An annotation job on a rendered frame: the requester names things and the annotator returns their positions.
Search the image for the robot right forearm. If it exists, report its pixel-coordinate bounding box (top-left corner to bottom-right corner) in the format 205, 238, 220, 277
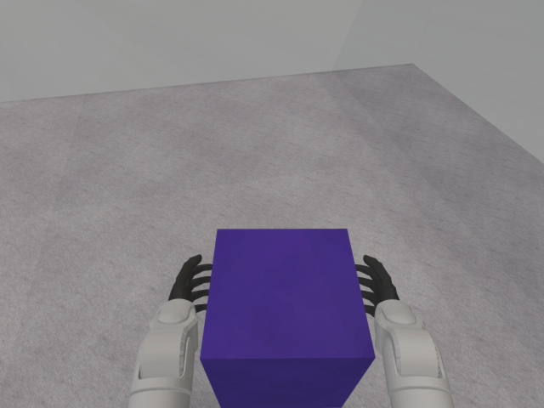
374, 299, 455, 408

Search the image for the carton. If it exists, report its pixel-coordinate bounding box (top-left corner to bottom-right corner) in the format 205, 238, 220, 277
200, 229, 376, 408

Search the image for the robot right hand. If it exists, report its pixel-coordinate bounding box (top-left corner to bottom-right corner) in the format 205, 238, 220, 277
355, 255, 400, 317

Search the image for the robot left hand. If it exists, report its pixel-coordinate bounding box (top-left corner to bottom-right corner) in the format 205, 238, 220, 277
168, 254, 213, 313

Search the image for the robot left forearm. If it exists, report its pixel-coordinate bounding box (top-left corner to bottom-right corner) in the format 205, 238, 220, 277
127, 298, 198, 408

